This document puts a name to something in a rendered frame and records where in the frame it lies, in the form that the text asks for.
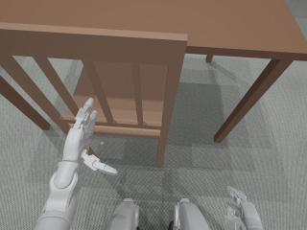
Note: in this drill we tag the robot thigh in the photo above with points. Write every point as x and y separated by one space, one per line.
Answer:
187 216
124 217

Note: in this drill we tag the table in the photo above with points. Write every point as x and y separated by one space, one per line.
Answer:
228 28

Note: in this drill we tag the left robot hand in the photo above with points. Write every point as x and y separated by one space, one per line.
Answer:
78 138

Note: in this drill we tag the chair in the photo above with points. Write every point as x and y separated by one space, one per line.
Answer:
132 76

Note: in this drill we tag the left robot thigh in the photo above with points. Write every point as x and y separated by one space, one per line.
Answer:
124 217

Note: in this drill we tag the right robot thigh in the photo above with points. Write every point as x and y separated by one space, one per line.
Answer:
187 216

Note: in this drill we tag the right robot hand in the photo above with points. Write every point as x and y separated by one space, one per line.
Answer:
243 217

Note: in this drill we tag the robot left forearm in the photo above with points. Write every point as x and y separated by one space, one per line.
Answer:
60 207

